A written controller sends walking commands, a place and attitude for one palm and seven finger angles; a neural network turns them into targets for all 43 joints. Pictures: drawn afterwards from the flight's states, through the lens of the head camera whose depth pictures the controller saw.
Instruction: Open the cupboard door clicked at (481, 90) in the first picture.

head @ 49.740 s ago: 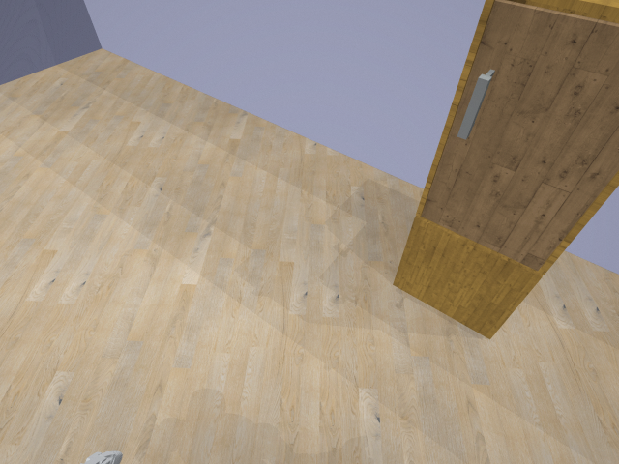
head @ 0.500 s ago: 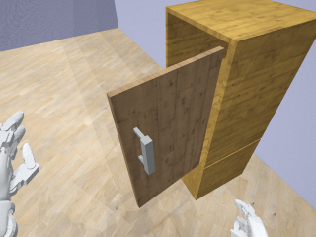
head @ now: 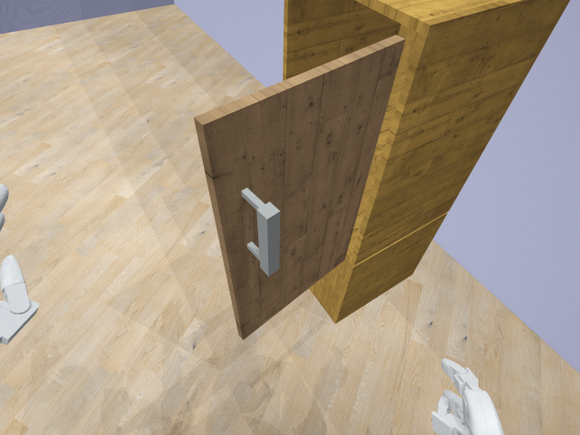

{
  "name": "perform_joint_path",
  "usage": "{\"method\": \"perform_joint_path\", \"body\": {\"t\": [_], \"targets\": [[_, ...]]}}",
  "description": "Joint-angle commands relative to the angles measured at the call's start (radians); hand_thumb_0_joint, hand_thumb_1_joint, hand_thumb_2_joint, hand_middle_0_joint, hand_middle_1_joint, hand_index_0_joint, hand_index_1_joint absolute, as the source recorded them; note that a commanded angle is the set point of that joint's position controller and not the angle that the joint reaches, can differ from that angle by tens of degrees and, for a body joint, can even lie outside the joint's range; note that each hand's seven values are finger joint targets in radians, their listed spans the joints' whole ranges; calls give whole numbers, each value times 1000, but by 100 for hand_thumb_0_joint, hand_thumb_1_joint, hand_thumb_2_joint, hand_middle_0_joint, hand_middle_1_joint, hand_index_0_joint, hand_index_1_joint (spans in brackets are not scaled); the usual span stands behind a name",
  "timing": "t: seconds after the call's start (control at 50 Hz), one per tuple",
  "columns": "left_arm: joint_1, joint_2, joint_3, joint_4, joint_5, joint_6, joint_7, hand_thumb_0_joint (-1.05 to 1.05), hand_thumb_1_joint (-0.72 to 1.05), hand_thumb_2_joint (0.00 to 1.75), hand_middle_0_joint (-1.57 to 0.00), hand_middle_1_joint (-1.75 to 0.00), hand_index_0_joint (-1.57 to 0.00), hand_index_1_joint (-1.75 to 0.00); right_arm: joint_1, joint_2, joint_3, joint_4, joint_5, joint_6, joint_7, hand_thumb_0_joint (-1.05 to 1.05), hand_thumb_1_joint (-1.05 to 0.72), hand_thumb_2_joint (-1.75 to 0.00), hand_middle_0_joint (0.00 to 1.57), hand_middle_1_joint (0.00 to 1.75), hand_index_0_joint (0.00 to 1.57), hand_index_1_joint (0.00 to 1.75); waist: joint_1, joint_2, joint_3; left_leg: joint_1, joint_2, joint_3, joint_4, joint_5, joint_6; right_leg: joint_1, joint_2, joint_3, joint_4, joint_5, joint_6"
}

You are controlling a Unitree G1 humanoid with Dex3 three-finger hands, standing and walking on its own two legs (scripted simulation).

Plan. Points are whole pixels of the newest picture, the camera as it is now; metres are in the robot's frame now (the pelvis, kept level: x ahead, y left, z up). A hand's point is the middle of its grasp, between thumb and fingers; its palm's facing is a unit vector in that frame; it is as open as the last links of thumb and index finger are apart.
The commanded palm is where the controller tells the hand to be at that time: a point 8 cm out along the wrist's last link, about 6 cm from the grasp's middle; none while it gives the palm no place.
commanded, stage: step back with the hand held close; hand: left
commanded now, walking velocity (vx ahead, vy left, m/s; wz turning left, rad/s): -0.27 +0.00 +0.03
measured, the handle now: (260, 233) +0.38 +0.07 +0.07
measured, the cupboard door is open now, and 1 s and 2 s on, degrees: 98 98 98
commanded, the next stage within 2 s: stop stepping back and stand still in 0.84 s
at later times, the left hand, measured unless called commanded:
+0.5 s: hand (0, 334) +0.17 +0.27 +0.17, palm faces +0.46 -0.74 -0.49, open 7.4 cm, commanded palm +0.10 +0.30 +0.19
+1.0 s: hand out of the picture +0.05 +0.26 +0.17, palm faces +0.44 -0.74 -0.51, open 7.4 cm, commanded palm -0.02 +0.29 +0.19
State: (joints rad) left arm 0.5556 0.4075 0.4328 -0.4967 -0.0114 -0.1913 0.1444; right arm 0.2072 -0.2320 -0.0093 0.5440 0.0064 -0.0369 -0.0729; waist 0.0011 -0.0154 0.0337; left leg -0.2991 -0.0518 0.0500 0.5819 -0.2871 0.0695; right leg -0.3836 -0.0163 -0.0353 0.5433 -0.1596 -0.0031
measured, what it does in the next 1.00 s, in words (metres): walks backwards: left foot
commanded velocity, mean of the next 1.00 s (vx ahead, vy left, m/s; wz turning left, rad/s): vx -0.32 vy -0.01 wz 0.00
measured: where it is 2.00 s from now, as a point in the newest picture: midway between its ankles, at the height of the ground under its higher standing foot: outside the picture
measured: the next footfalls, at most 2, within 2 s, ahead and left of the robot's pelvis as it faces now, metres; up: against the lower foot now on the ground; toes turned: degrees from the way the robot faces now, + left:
left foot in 0.88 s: -0.08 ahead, +0.10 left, +0.00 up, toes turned +3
right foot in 1.14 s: -0.17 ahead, -0.13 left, +0.00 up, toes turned +1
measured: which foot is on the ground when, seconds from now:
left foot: down 0.00-0.66, up 0.68-0.86, down 0.88-1.00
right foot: down 0.00-0.90, up 0.92-1.00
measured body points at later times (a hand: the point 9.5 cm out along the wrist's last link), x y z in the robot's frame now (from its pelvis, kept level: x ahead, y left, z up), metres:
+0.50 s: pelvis -0.03 +0.00 -0.01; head +0.00 +0.02 +0.44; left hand +0.14 +0.31 +0.20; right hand +0.13 -0.24 -0.09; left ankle +0.01 +0.08 -0.73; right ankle -0.03 -0.13 -0.72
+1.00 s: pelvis -0.14 -0.02 +0.01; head -0.10 +0.02 +0.45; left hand +0.02 +0.30 +0.20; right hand +0.05 -0.25 -0.07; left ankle -0.12 +0.10 -0.73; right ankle -0.12 -0.12 -0.70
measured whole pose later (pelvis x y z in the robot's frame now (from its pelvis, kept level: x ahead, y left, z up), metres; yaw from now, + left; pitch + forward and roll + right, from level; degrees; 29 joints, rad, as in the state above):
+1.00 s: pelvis -0.14 -0.02 +0.01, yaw +4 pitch +3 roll -1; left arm 0.56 0.46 0.47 -0.57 -0.02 -0.21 0.15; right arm 0.18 -0.18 -0.03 0.60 -0.02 -0.09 -0.07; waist -0.01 -0.06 0.03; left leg -0.35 0.01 -0.01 0.54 -0.23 0.01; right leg -0.46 0.05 0.02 0.81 -0.37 0.02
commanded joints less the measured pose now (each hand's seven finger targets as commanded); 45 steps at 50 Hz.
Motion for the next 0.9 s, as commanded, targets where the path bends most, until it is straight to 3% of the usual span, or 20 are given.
{"method": "perform_joint_path", "body": {"t": [0.0,0.1,0.22,0.26,0.32,0.34,0.38,0.42,0.48,0.52,0.54,0.6,0.64,0.66,0.68,0.74,0.78,0.82,0.86,0.88], "targets": [[-65,160,132,-210,18,-69,28,0,90,90,-20,-30,-20,-30,-78,-137,-52,-164,1,-68,-10,0,-90,-90,20,30,20,30,3,84,-78,-462,192,-217,-265,-297,39,402,-29,115,128,61,2],[-113,165,138,-224,23,-82,29,0,90,90,-20,-30,-20,-30,-67,-132,-49,-159,-3,-84,-8,0,-90,-90,20,30,20,30,-4,59,-63,-472,172,-202,-205,-330,38,353,-49,159,115,34,-8],[-105,173,144,-236,11,-98,32,0,90,90,-20,-30,-20,-30,-58,-127,-42,-147,-4,-85,1,0,-90,-90,20,30,20,30,-14,11,-63,-346,112,-181,-97,-337,5,163,-104,220,-58,-211,-41],[-85,187,161,-256,9,-105,36,0,90,90,-20,-30,-20,-30,-66,-122,-40,-144,-6,-86,-1,0,-90,-90,20,30,20,30,-12,40,-80,-351,133,-206,-151,-310,8,185,-79,181,-7,-156,-30],[-58,171,178,-254,20,-114,36,0,90,90,-20,-30,-20,-30,-69,-134,-46,-145,-9,-93,-2,0,-90,-90,20,30,20,30,-2,180,-106,-542,240,-294,-309,-345,54,393,14,82,251,24,10],[-57,177,188,-244,24,-117,34,0,90,90,-20,-30,-20,-30,-86,-127,-50,-144,-13,-98,-5,0,-90,-90,20,30,20,30,6,216,-109,-557,274,-317,-333,-281,65,421,40,62,320,66,20],[-67,169,182,-250,22,-124,26,0,90,90,-20,-30,-20,-30,-71,-121,-60,-132,-22,-111,2,0,-90,-90,20,30,20,30,4,176,-94,-479,315,-330,-313,-93,83,359,59,73,344,-89,22],[-37,146,154,-232,4,-128,19,0,90,90,-20,-30,-20,-30,-59,-116,-62,-109,-28,-126,10,0,-90,-90,20,30,20,30,2,120,-115,-256,314,-316,-219,240,71,233,51,81,214,-141,11],[-30,135,111,-232,-13,-132,14,0,90,90,-20,-30,-20,-30,-69,-115,-55,-70,-24,-134,24,0,-90,-90,20,30,20,30,-5,148,-199,16,275,-246,-110,630,20,167,20,96,56,78,0],[-50,145,108,-239,-16,-128,11,0,90,90,-20,-30,-20,-30,-92,-115,-57,-70,-20,-127,26,0,-90,-90,20,30,20,30,1,171,-256,53,259,-204,-108,641,1,198,8,105,55,157,-1],[-33,150,109,-249,-16,-124,11,0,90,90,-20,-30,-20,-30,-97,-106,-57,-70,-16,-125,25,0,-90,-90,20,30,20,30,2,156,-277,74,245,-182,-87,632,-3,200,-1,115,54,195,-3],[7,196,157,-268,-32,-103,9,0,90,90,-20,-30,-20,-30,-113,-103,-62,-106,-9,-105,23,0,-90,-90,20,30,20,30,2,52,-262,-70,190,-153,-61,285,-12,225,-51,195,-2,270,-24],[27,232,180,-245,-29,-98,12,0,90,90,-20,-30,-20,-30,-102,-74,-65,-111,1,-81,21,0,-90,-90,20,30,20,30,-10,-113,-231,-106,42,-55,184,-59,-75,119,-247,400,-188,381,-112],[27,233,181,-225,-31,-84,17,0,90,90,-20,-30,-20,-30,-111,-63,-68,-106,4,-65,20,0,-90,-90,20,30,20,30,7,-176,-217,-135,15,-82,411,-204,-85,58,-329,438,-253,334,-164],[22,225,177,-221,-23,-75,20,0,90,90,-20,-30,-20,-30,-123,-52,-62,-106,-2,-56,19,0,-90,-90,20,30,20,30,1,-173,-202,-171,31,-113,521,-220,-87,50,-345,417,-245,347,-186],[12,192,146,-200,-2,-65,28,0,90,90,-20,-30,-20,-30,-162,-31,-36,-117,-5,-27,2,0,-90,-90,20,30,20,30,-9,-66,-142,-127,73,-74,351,-188,-92,58,-251,252,-171,502,-147],[7,212,163,-231,-3,-63,38,0,90,90,-20,-30,-20,-30,-128,-51,-31,-105,-10,-31,-14,0,-90,-90,20,30,20,30,-12,-60,-176,-67,61,-44,123,-130,-86,114,-201,211,-151,500,-107],[10,215,156,-260,-5,-71,38,0,90,90,-20,-30,-20,-30,-87,-72,-42,-86,-10,-37,-22,0,-90,-90,20,30,20,30,-26,20,-203,16,61,-28,-171,53,-81,156,-127,155,-90,413,-40],[3,227,167,-316,-1,-93,35,0,90,90,-20,-30,-20,-30,-90,-113,-74,-108,-3,-56,-26,0,-90,-90,20,30,20,30,6,221,-238,-41,285,-227,-250,353,4,198,18,70,75,99,38],[23,226,171,-306,-10,-98,28,0,90,90,-20,-30,-20,-30,-64,-114,-84,-112,4,-77,-18,0,-90,-90,20,30,20,30,9,182,-273,9,310,-215,-222,472,24,164,53,51,126,-12,40]]}}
